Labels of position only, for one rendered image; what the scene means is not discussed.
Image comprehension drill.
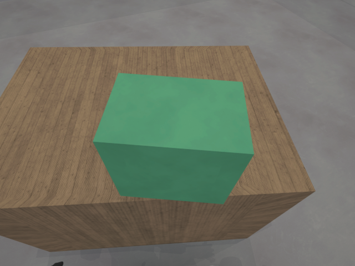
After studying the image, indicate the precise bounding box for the pedestal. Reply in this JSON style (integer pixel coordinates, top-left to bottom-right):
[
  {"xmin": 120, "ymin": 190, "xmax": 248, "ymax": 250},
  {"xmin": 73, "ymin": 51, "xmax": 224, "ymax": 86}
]
[{"xmin": 0, "ymin": 45, "xmax": 315, "ymax": 252}]

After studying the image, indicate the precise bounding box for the carton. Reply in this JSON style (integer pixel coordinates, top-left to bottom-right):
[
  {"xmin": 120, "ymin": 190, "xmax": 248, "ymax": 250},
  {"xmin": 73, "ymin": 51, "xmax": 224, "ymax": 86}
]
[{"xmin": 93, "ymin": 73, "xmax": 254, "ymax": 204}]

